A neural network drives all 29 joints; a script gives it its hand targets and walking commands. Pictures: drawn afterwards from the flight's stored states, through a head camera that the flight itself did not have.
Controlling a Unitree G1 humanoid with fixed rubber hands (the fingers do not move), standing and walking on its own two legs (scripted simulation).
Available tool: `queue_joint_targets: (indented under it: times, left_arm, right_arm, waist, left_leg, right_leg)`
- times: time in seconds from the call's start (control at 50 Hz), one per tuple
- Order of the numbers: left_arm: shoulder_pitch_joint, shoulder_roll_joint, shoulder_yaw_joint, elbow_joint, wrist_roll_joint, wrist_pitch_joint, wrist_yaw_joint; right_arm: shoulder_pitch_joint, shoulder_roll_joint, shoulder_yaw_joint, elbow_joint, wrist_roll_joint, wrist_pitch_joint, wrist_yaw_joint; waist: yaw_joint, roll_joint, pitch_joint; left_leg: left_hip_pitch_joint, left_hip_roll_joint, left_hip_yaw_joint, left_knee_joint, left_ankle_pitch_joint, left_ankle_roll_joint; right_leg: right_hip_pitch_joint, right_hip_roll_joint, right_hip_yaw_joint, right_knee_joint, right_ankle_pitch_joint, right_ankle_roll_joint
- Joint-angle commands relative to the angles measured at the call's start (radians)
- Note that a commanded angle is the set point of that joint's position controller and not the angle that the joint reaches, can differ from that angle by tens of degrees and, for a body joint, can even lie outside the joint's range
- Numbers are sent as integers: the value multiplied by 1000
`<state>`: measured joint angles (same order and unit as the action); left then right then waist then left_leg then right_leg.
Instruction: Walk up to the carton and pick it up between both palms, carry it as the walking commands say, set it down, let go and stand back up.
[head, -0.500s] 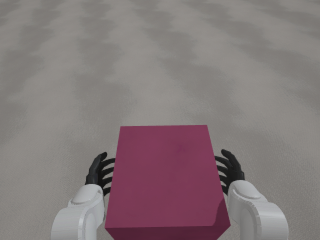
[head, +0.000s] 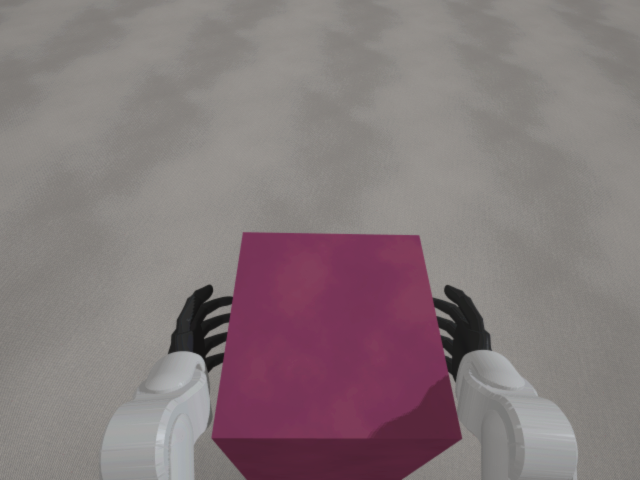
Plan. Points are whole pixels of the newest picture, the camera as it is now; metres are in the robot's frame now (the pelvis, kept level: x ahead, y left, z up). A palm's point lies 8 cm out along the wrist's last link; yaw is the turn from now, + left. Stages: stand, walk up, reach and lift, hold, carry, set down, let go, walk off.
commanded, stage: carry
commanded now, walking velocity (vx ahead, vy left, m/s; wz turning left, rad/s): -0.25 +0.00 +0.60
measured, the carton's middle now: (327, 365) +0.27 +0.01 +0.02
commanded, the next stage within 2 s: none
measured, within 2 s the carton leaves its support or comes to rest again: neither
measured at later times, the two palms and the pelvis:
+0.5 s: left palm out of the picture +0.01 +0.22 +0.08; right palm out of the picture +0.09 -0.06 +0.09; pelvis -0.18 +0.01 +0.00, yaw +15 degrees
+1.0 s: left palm out of the picture -0.09 +0.17 +0.08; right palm out of the picture -0.02 -0.11 +0.08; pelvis -0.29 -0.02 +0.00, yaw +15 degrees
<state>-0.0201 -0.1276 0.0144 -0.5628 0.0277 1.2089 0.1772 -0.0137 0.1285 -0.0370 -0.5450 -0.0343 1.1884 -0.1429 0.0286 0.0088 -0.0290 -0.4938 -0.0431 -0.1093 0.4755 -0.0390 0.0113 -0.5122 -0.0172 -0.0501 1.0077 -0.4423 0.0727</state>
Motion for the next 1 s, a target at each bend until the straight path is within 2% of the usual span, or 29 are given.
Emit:
queue_joint_targets:
  times: [0.0, 0.04, 0.06, 0.08, 0.1, 0.12, 0.14, 0.16, 0.18, 0.22, 0.3, 0.34, 0.38, 0.4, 0.42, 0.44, 0.46, 0.48, 0.5, 0.52, 0.56, 0.6, 0.68, 0.72, 0.74, 0.78, 0.8, 0.88, 0.98]
  left_arm:
    - [-361, -842, -637, -79, -308, -19, -155]
    - [-336, -827, -606, -58, -291, -20, -153]
    - [-326, -820, -591, -53, -281, -23, -154]
    - [-309, -819, -576, -43, -270, -27, -155]
    - [-300, -811, -566, -19, -256, -30, -156]
    - [-299, -836, -550, -11, -242, -47, -161]
    - [-303, -832, -551, -47, -246, -44, -163]
    - [-341, -843, -547, -85, -256, -52, -171]
    - [-372, -832, -540, -110, -264, -58, -177]
    - [-371, -794, -537, -120, -261, -62, -175]
    - [-298, -740, -521, -99, -251, -47, -169]
    - [-302, -725, -523, -89, -255, -35, -165]
    - [-289, -715, -528, -66, -253, -25, -160]
    - [-281, -714, -532, -53, -252, -21, -157]
    - [-282, -719, -540, -38, -251, -18, -154]
    - [-288, -717, -550, -19, -247, -17, -152]
    - [-312, -704, -555, -35, -253, -14, -155]
    - [-394, -731, -576, -85, -274, -26, -160]
    - [-427, -769, -606, -93, -294, -31, -167]
    - [-444, -809, -627, -81, -309, -32, -174]
    - [-480, -865, -667, -81, -328, -33, -182]
    - [-477, -858, -673, -90, -335, -35, -180]
    - [-395, -792, -617, -49, -309, -23, -165]
    - [-353, -764, -581, -14, -283, -15, -160]
    - [-343, -752, -562, 5, -270, -14, -160]
    - [-343, -749, -522, 57, -241, -31, -162]
    - [-372, -758, -518, 39, -243, -39, -164]
    - [-372, -746, -484, 56, -217, -53, -158]
    - [-412, -673, -403, 211, -154, -133, -171]
  right_arm:
    - [-314, 782, 552, -85, 258, -1, 140]
    - [-333, 780, 570, -91, 264, -1, 141]
    - [-342, 780, 582, -98, 268, -2, 141]
    - [-355, 780, 594, -101, 269, -3, 140]
    - [-382, 767, 603, -103, 273, 0, 139]
    - [-458, 764, 644, -152, 304, 2, 146]
    - [-429, 814, 638, -117, 307, -5, 149]
    - [-461, 844, 666, -151, 338, -19, 151]
    - [-472, 847, 672, -151, 346, -25, 150]
    - [-475, 831, 670, -130, 344, -26, 139]
    - [-413, 794, 657, -111, 318, -12, 113]
    - [-378, 784, 636, -101, 303, -2, 101]
    - [-345, 765, 608, -72, 284, 11, 96]
    - [-333, 760, 596, -58, 275, 15, 96]
    - [-328, 753, 584, -43, 263, 19, 97]
    - [-334, 751, 579, -25, 254, 21, 102]
    - [-294, 738, 550, 18, 233, 11, 101]
    - [-332, 766, 554, -16, 247, -5, 108]
    - [-341, 796, 558, -24, 251, -14, 114]
    - [-351, 816, 553, -28, 249, -23, 119]
    - [-379, 843, 547, -45, 251, -33, 127]
    - [-372, 834, 546, -52, 250, -34, 126]
    - [-327, 777, 548, -40, 238, -21, 114]
    - [-319, 748, 550, -28, 234, -15, 110]
    - [-321, 741, 551, -17, 231, -14, 109]
    - [-387, 748, 586, -29, 246, -17, 115]
    - [-424, 768, 601, -44, 264, -20, 119]
    - [-467, 769, 602, -35, 283, -27, 126]
    - [-466, 702, 485, 171, 209, -106, 140]
  waist:
    - [-53, 196, -305]
    - [-47, 254, -305]
    - [-44, 287, -304]
    - [-29, 258, -304]
    - [-10, 49, -271]
    - [-10, -420, -216]
    - [-37, -238, -132]
    - [-42, -131, -136]
    - [-49, -90, -142]
    - [-52, -111, -156]
    - [-33, -224, -227]
    - [-25, -276, -251]
    - [-20, -275, -281]
    - [-28, -234, -290]
    - [-26, -156, -304]
    - [-22, -59, -278]
    - [-31, 247, -234]
    - [-39, 251, -208]
    - [-43, 171, -208]
    - [-42, 139, -206]
    - [-42, 175, -214]
    - [-43, 158, -241]
    - [-43, 139, -272]
    - [-31, 115, -283]
    - [-32, 90, -290]
    - [-36, -74, -229]
    - [-40, -90, -214]
    - [-38, -62, -180]
    - [-37, -23, -173]
  left_leg:
    - [257, 250, -307, -241, -162, 79]
    - [204, 195, -264, -313, -155, 0]
    - [171, 156, -227, -359, -189, -68]
    - [115, 93, -149, -335, -190, -144]
    - [-62, -45, -1, -125, -236, -206]
    - [-116, -99, 161, 459, -536, -160]
    - [-189, 19, 118, 688, -496, -108]
    - [-137, 21, 79, 812, -418, -79]
    - [-109, 18, 82, 883, -343, -66]
    - [-92, 18, 118, 933, -250, -57]
    - [-35, 12, 215, 540, -396, -61]
    - [3, 18, 216, 348, -465, -49]
    - [69, 9, 231, 156, -445, -45]
    - [135, 14, 237, -13, -316, -52]
    - [250, 65, 187, -124, -223, -62]
    - [378, 165, 36, -166, -152, -48]
    - [408, 416, -245, -151, 246, 59]
    - [333, 439, -203, -116, 416, 123]
    - [293, 388, -129, -106, 366, 129]
    - [248, 345, -68, -134, 168, 118]
    - [215, 289, 0, -165, -69, 104]
    - [249, 276, -18, -164, -113, 110]
    - [281, 276, -63, -138, -35, 123]
    - [251, 241, -53, -111, -76, 90]
    - [221, 218, -49, -92, -88, 62]
    - [192, 145, 51, -70, -129, 5]
    - [224, 138, 69, -58, -150, 2]
    - [202, 140, 45, -84, -255, 6]
    - [175, 119, 60, -80, -323, 0]
  right_leg:
    - [76, 31, -9, -175, -56, -33]
    - [251, 75, -75, -405, -113, -65]
    - [363, 82, -124, -564, -91, -75]
    - [515, 53, -144, -754, -7, -92]
    - [604, -129, 16, -842, -61, -166]
    - [317, -539, 386, -836, 2, -319]
    - [196, -549, 258, -847, 114, -312]
    - [138, -455, 121, -794, 171, -267]
    - [112, -359, -16, -727, 249, -222]
    - [179, -257, -117, -592, 416, -196]
    - [319, -270, -17, -602, 366, -189]
    - [384, -310, 44, -595, 489, -191]
    - [419, -333, 61, -554, 616, -172]
    - [413, -325, 35, -517, 629, -136]
    - [341, -296, -4, -446, 564, -89]
    - [163, -266, -23, -398, 370, -39]
    - [-58, -146, -123, -298, 65, 33]
    - [-26, -125, -69, -163, -112, 19]
    - [1, -102, -12, -65, -71, 7]
    - [14, -95, 16, -23, -18, 2]
    - [7, -87, 22, 11, 42, -1]
    - [8, -79, 13, -72, 25, 1]
    - [131, -38, -37, -360, 10, -14]
    - [266, -47, -49, -580, 104, -23]
    - [332, -96, 2, -622, 141, -31]
    - [238, -188, 102, -629, 150, -72]
    - [178, -182, 85, -649, 68, -77]
    - [114, -134, 48, -648, -72, -78]
    - [93, -119, 64, -649, -110, -89]
